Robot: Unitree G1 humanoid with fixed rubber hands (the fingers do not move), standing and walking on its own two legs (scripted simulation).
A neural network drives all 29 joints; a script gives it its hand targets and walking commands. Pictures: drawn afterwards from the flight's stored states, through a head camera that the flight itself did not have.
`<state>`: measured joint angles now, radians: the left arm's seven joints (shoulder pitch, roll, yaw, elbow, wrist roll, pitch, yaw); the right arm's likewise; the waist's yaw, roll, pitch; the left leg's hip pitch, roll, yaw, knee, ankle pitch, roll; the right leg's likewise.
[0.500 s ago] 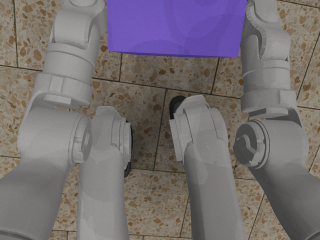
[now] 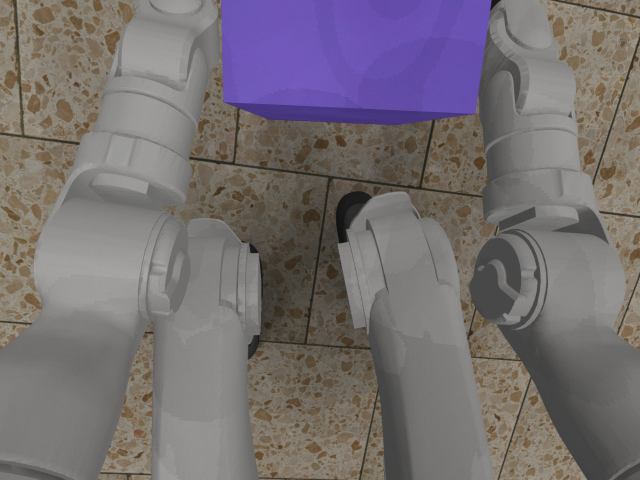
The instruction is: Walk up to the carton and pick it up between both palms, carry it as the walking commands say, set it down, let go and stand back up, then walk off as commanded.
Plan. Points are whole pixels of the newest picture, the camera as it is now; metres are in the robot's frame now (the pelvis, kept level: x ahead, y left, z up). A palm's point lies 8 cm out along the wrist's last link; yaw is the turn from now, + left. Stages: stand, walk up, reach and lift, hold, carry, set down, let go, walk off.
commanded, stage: set down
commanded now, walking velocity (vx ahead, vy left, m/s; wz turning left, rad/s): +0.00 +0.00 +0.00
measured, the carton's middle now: out of the picture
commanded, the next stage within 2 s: none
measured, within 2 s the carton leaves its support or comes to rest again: neither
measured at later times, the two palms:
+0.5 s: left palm out of the picture +0.56 +0.04 -0.16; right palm (498, 9) +0.50 -0.24 -0.16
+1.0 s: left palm out of the picture +0.57 +0.06 -0.16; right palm (480, 4) +0.50 -0.22 -0.17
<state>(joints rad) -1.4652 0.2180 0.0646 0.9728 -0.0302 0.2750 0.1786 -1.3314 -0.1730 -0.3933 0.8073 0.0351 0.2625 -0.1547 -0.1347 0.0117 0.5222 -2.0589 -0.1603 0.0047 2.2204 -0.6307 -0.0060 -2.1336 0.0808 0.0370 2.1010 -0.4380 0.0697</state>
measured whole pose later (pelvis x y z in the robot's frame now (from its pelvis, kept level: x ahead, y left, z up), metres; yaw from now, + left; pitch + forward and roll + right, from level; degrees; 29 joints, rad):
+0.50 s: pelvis +0.01 +0.00 +0.00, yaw +1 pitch +30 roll -1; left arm -1.47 0.19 0.09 1.03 -0.01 0.23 0.18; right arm -1.29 -0.18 -0.42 0.86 0.02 0.22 -0.10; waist -0.15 0.02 0.46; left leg -2.11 -0.19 0.01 2.23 -0.64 -0.01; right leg -2.18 0.06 0.04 2.13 -0.47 0.06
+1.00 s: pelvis +0.04 +0.01 -0.01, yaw +1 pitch +41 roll -3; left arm -1.36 0.14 0.12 1.07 0.07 0.16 0.16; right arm -1.19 -0.14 -0.49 0.93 -0.04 0.16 -0.07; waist -0.12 0.05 0.19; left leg -2.26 -0.20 0.00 2.22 -0.67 0.01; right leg -2.31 0.04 0.03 2.11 -0.51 0.07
